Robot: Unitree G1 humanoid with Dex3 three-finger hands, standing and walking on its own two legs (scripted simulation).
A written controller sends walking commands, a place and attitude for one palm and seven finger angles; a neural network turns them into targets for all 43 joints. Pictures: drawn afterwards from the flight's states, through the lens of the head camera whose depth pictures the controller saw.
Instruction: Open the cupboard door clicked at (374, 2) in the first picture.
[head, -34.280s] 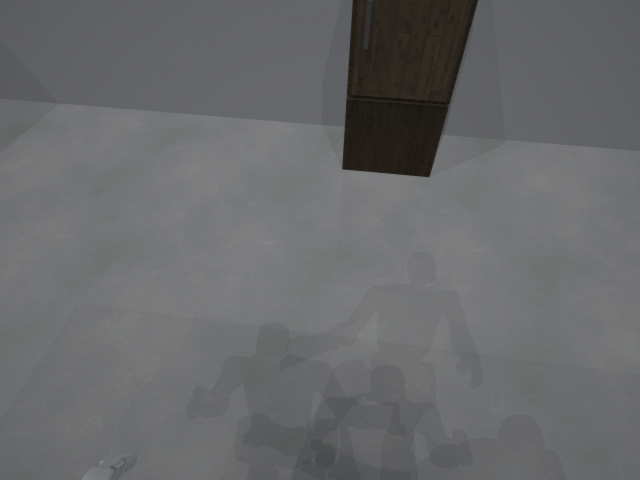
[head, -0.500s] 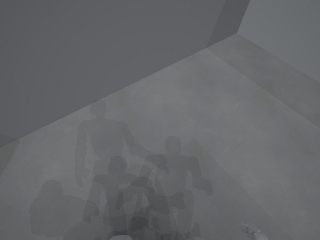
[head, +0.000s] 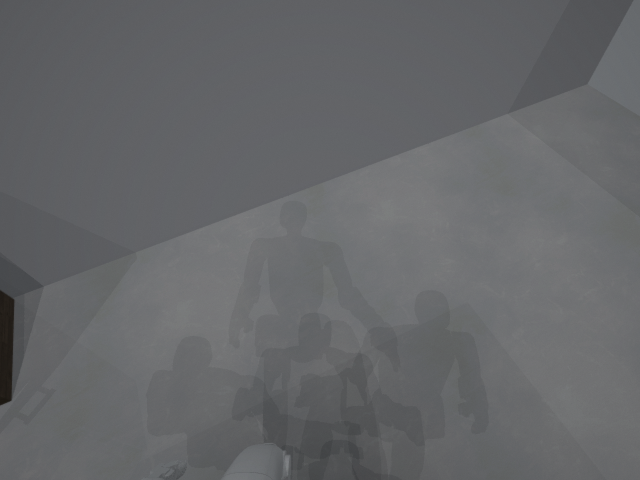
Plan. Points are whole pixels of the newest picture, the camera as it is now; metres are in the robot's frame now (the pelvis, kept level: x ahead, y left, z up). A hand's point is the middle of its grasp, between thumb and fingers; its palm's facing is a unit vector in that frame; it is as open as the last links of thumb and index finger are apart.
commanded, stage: turn to face it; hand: left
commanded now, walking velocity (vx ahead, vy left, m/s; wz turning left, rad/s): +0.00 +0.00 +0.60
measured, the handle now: out of the picture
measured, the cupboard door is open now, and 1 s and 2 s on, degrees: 46 46 46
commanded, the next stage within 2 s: take the last steps up to it in 1.90 s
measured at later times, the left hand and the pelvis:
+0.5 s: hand out of the picture +0.03 +0.24 -0.16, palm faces +0.30 -0.91 -0.29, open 7.4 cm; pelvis +0.00 +0.00 -0.01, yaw +17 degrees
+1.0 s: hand out of the picture -0.07 +0.16 -0.18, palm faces +0.62 -0.74 -0.24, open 7.4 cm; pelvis +0.03 -0.03 -0.02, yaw +38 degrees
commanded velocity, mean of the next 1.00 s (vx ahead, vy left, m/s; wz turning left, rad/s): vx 0.00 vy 0.00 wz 0.60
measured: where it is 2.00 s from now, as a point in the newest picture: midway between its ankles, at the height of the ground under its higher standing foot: outside the picture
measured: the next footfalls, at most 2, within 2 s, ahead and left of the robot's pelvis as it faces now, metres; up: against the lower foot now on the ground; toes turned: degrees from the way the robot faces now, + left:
left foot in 0.22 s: +0.02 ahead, +0.14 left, +0.00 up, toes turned +14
right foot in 0.58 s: +0.09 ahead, -0.12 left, +0.00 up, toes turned +18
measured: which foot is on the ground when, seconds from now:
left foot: up 0.00-0.20, down 0.22-0.58, up 0.60-0.98, down 1.00-1.00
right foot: down 0.00-0.22, up 0.24-0.56, down 0.58-1.00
